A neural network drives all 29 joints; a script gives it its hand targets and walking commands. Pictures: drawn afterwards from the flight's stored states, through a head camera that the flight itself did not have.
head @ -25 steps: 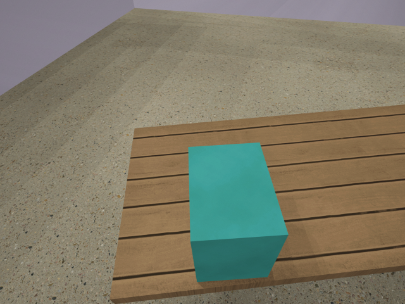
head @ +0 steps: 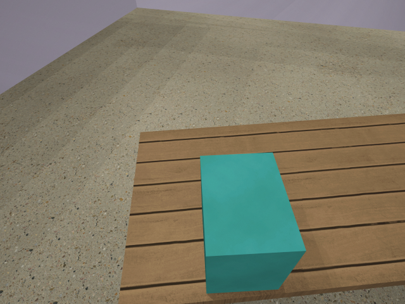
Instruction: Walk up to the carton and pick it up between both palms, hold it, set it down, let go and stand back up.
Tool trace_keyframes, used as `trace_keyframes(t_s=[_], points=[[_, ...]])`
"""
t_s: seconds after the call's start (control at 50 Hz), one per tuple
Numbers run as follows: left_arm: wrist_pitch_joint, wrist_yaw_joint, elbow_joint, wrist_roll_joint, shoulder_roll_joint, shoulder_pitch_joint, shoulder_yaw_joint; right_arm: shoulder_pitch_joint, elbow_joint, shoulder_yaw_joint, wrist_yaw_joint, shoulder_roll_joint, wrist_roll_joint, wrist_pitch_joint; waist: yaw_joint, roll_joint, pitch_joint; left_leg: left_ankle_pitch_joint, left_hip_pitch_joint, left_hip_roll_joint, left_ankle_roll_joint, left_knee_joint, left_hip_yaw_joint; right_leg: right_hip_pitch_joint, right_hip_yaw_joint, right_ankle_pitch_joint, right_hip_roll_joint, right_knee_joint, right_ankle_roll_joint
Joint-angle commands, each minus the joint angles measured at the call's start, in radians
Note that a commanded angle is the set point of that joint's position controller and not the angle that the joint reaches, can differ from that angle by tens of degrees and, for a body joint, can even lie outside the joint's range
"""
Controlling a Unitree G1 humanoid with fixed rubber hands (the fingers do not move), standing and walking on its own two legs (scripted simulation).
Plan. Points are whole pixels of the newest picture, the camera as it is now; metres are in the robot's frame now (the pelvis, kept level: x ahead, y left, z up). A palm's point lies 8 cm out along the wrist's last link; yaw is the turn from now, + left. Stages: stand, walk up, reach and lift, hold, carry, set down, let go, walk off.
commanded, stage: walk up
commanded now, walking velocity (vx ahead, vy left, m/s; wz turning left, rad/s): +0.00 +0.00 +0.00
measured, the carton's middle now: (239, 223) +0.36 -0.05 -0.11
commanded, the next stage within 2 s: none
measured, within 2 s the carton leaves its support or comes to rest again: neither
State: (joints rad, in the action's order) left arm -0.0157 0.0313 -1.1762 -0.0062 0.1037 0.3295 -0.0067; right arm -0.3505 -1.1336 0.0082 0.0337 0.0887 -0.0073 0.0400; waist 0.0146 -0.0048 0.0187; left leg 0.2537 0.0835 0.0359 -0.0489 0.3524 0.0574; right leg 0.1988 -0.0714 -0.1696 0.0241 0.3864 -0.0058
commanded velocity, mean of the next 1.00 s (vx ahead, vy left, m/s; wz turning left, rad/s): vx -0.08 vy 0.00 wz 0.02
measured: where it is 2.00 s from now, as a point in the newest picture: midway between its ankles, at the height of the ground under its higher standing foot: outside the picture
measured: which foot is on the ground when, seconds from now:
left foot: down 0.00-0.88, up 0.90-1.00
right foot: down 0.00-0.62, up 0.64-0.86, down 0.88-1.00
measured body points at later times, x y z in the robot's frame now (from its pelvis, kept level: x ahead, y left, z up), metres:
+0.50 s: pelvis +0.01 +0.01 +0.00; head +0.02 +0.01 +0.45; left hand -0.02 +0.21 -0.17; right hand -0.03 -0.19 -0.16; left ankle -0.04 +0.09 -0.74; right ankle +0.02 -0.11 -0.74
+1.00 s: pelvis -0.08 -0.06 +0.00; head -0.06 -0.10 +0.45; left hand -0.04 +0.17 -0.14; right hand -0.04 -0.32 -0.17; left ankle -0.09 +0.08 -0.69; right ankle -0.09 -0.15 -0.74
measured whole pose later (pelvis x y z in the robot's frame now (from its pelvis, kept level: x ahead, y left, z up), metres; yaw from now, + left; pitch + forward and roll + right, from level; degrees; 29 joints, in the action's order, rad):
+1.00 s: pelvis -0.08 -0.06 +0.00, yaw +1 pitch +0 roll +2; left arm 0.03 0.05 -1.02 -0.03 0.14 0.23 0.03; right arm -0.23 -1.01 -0.07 0.03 0.24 -0.02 -0.06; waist -0.01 0.05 0.03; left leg 0.44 0.41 0.02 -0.03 0.89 -0.03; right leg 0.21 -0.07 -0.27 0.02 0.47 -0.05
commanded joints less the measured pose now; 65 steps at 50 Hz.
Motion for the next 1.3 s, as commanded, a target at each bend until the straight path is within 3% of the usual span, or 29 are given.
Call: trace_keyframes(t_s=[0.0, 0.46, 0.48, 0.5, 0.52, 0.58, 0.62, 0.64, 0.66, 0.7, 0.72, 0.74, 0.78, 0.8, 0.82, 0.84, 0.86, 0.88, 0.9, 0.92, 0.94, 0.96, 1.02, 1.08, 1.16, 1.2, 1.22, 1.26, 1.28], points=[[-0.005, 0.005, 0.001, 0.000, 0.065, 0.080, 0.008, -0.105, -0.006, -0.008, 0.004, 0.064, 0.001, 0.004, -0.005, 0.011, 0.073, -0.153, 0.088, -0.140, -0.012, -0.081, -0.119, -0.028, 0.092, 0.101, 0.088, -0.040, -0.014], [0.001, 0.012, -0.020, 0.002, 0.052, 0.084, 0.008, -0.127, -0.019, -0.002, 0.010, 0.065, 0.001, 0.004, -0.006, 0.008, 0.074, -0.242, 0.069, -0.139, -0.014, -0.069, -0.117, -0.042, 0.080, 0.121, 0.092, -0.020, -0.006], [0.003, 0.029, 0.046, 0.005, 0.168, -0.011, 0.046, -0.038, 0.039, -0.045, 0.024, 0.189, -0.002, -0.004, -0.004, 0.022, 0.198, -0.653, 0.114, -0.198, 0.008, 0.101, -0.101, 0.087, 0.046, 0.355, 0.128, 0.139, 0.014], [0.003, 0.034, 0.050, 0.010, 0.152, 0.016, 0.042, -0.070, 0.043, -0.042, 0.029, 0.182, 0.002, -0.007, -0.012, 0.036, 0.085, -0.859, 0.057, -0.223, 0.001, 0.141, -0.099, 0.077, 0.020, 0.365, 0.119, 0.183, 0.013], [0.005, 0.036, 0.055, 0.015, 0.116, 0.037, 0.037, -0.082, 0.049, -0.044, 0.030, 0.175, 0.003, -0.014, -0.013, 0.059, 0.009, -0.932, 0.019, -0.236, -0.018, 0.168, -0.092, 0.092, -0.002, 0.291, 0.093, 0.213, 0.017], [0.030, 0.038, 0.100, 0.010, 0.094, -0.003, 0.045, -0.071, 0.083, -0.058, 0.032, 0.185, -0.012, -0.037, -0.035, 0.123, -0.044, -0.837, 0.088, -0.316, -0.122, 0.132, -0.154, 0.107, -0.049, -0.045, 0.026, 0.358, 0.024], [0.060, 0.035, 0.136, -0.009, 0.094, -0.058, 0.055, -0.072, 0.094, -0.066, 0.040, 0.204, -0.031, -0.049, -0.064, 0.194, 0.006, -0.831, 0.162, -0.413, -0.222, 0.059, -0.242, 0.187, -0.023, -0.403, 0.009, 0.569, 0.015], [0.073, 0.032, 0.149, -0.013, 0.084, -0.080, 0.056, -0.071, 0.097, -0.072, 0.044, 0.212, -0.035, -0.054, -0.064, 0.172, 0.030, -0.816, 0.194, -0.429, -0.250, 0.045, -0.251, 0.207, 0.006, -0.445, 0.016, 0.647, 0.011], [0.079, 0.029, 0.155, -0.012, 0.068, -0.088, 0.054, -0.044, 0.107, -0.076, 0.046, 0.220, -0.038, -0.058, -0.051, 0.133, 0.033, -0.810, 0.191, -0.415, -0.248, 0.054, -0.239, 0.223, 0.035, -0.442, 0.021, 0.676, 0.009], [0.075, 0.026, 0.157, -0.004, 0.075, -0.061, 0.056, 0.030, 0.136, -0.083, 0.049, 0.241, -0.041, -0.062, -0.013, 0.086, 0.003, -0.791, 0.149, -0.371, -0.197, 0.084, -0.208, 0.233, 0.070, -0.388, 0.028, 0.639, 0.009], [0.070, 0.028, 0.157, -0.003, 0.088, -0.048, 0.059, 0.057, 0.145, -0.084, 0.047, 0.243, -0.041, -0.062, -0.002, 0.083, -0.019, -0.785, 0.119, -0.352, -0.172, 0.099, -0.207, 0.222, 0.074, -0.353, 0.032, 0.572, 0.010], [0.064, 0.036, 0.166, 0.002, 0.099, -0.064, 0.060, 0.066, 0.153, -0.083, 0.036, 0.240, -0.042, -0.063, -0.016, 0.099, -0.024, -0.787, 0.114, -0.329, -0.144, 0.104, -0.240, 0.205, 0.073, -0.311, 0.030, 0.483, 0.017], [0.058, 0.045, 0.164, 0.016, 0.107, -0.039, 0.063, 0.085, 0.157, -0.088, 0.027, 0.256, -0.033, -0.065, -0.013, 0.131, -0.056, -0.768, 0.059, -0.311, -0.120, 0.129, -0.238, 0.151, 0.052, -0.242, 0.015, 0.297, 0.029], [0.054, 0.047, 0.148, 0.021, 0.102, 0.005, 0.062, 0.105, 0.163, -0.092, 0.024, 0.268, -0.026, -0.067, 0.003, 0.128, -0.075, -0.738, 0.038, -0.290, -0.104, 0.160, -0.215, 0.105, 0.028, -0.158, 0.004, 0.173, 0.036], [0.046, 0.047, 0.130, 0.023, 0.102, 0.050, 0.062, 0.118, 0.168, -0.095, 0.019, 0.270, -0.014, -0.073, 0.023, 0.112, -0.087, -0.647, 0.062, -0.249, -0.066, 0.206, -0.180, 0.008, -0.009, 0.020, -0.003, -0.006, 0.048], [0.033, 0.047, 0.133, 0.012, 0.153, 0.038, 0.075, 0.070, 0.162, -0.091, 0.011, 0.238, -0.003, -0.076, -0.011, 0.032, -0.097, -0.390, 0.183, -0.178, -0.011, 0.279, -0.142, -0.142, 0.054, 0.175, 0.076, -0.087, 0.057], [0.029, 0.039, 0.168, -0.002, 0.262, -0.010, 0.095, -0.009, 0.161, -0.083, 0.016, 0.178, 0.000, -0.084, -0.053, -0.231, -0.085, 0.219, 0.403, -0.064, 0.038, 0.443, -0.031, -0.245, 0.278, 0.545, 0.308, -0.054, -0.001], [0.037, 0.039, 0.182, -0.011, 0.308, 0.028, 0.100, 0.025, 0.176, -0.085, 0.034, 0.160, -0.015, -0.096, 0.015, -0.290, -0.085, 0.463, 0.422, 0.008, 0.059, 0.705, -0.056, -0.119, 0.336, 0.859, 0.453, 0.019, -0.188], [0.032, 0.020, 0.146, -0.033, 0.180, 0.074, 0.062, -0.055, 0.125, -0.065, 0.022, 0.135, -0.019, -0.109, 0.009, -0.227, -0.175, 0.352, 0.250, -0.042, 0.013, 0.619, -0.161, 0.034, 0.407, 0.000, 0.396, -0.164, -0.241], [0.041, 0.006, 0.190, -0.039, 0.148, -0.054, 0.056, 0.056, 0.142, -0.078, 0.001, 0.164, -0.019, -0.114, -0.010, -0.156, -0.011, 0.247, 0.289, -0.041, 0.003, 0.612, -0.152, 0.157, 0.334, -0.446, 0.263, -0.281, -0.162], [0.040, 0.005, 0.223, -0.035, 0.158, -0.183, 0.048, 0.055, 0.135, -0.087, -0.016, 0.184, -0.018, -0.107, -0.069, -0.142, 0.085, 0.169, 0.347, -0.017, 0.004, 0.625, -0.117, 0.152, 0.266, -0.408, 0.194, -0.284, -0.093], [0.024, 0.010, 0.234, -0.031, 0.152, -0.216, 0.041, 0.041, 0.115, -0.083, -0.027, 0.172, -0.018, -0.101, -0.086, -0.150, 0.098, 0.109, 0.353, -0.028, 0.007, 0.583, -0.121, 0.105, 0.229, -0.272, 0.172, -0.263, -0.081], [-0.009, 0.006, 0.176, 0.001, 0.134, -0.094, 0.030, 0.014, 0.070, -0.068, -0.022, 0.131, -0.024, -0.090, -0.061, -0.079, 0.060, 0.077, 0.290, -0.044, 0.044, 0.475, -0.087, -0.016, 0.188, -0.040, 0.157, -0.221, -0.086], [-0.016, 0.008, 0.144, -0.009, 0.141, -0.029, 0.024, 0.039, 0.066, -0.062, -0.008, 0.143, -0.001, -0.083, -0.032, -0.108, 0.040, 0.137, 0.228, -0.051, 0.061, 0.323, -0.079, -0.061, 0.220, -0.093, 0.175, -0.215, -0.116], [0.000, 0.010, 0.132, -0.016, 0.134, -0.011, 0.028, 0.011, 0.036, -0.048, 0.008, 0.125, 0.004, -0.073, -0.011, -0.119, 0.056, 0.147, 0.169, -0.058, 0.047, 0.144, -0.066, -0.060, 0.258, -0.122, 0.190, -0.192, -0.153], [0.007, 0.006, 0.123, -0.004, 0.143, -0.014, 0.034, -0.047, 0.004, -0.033, 0.012, 0.097, 0.001, -0.058, -0.035, -0.074, 0.054, -0.061, 0.054, -0.076, 0.036, -0.044, -0.071, -0.017, 0.236, -0.099, 0.164, -0.165, -0.122], [0.006, 0.003, 0.118, 0.002, 0.145, -0.002, 0.039, -0.074, -0.011, -0.033, 0.012, 0.111, -0.003, -0.050, -0.029, -0.052, 0.036, -0.122, -0.012, -0.097, 0.030, -0.042, -0.096, 0.014, 0.228, -0.101, 0.146, -0.160, -0.096], [0.007, 0.000, 0.112, 0.011, 0.125, 0.029, 0.041, -0.084, -0.018, -0.035, 0.008, 0.147, -0.006, -0.042, 0.005, 0.005, 0.066, -0.024, 0.028, -0.125, 0.005, -0.024, -0.136, 0.046, 0.192, -0.166, 0.089, -0.190, -0.060], [0.007, 0.000, 0.111, 0.010, 0.098, 0.009, 0.033, -0.059, -0.025, -0.030, 0.002, 0.126, 0.000, -0.040, 0.001, 0.089, 0.114, 0.025, 0.147, -0.115, 0.003, -0.051, -0.137, -0.018, 0.155, -0.120, 0.069, -0.170, -0.053]])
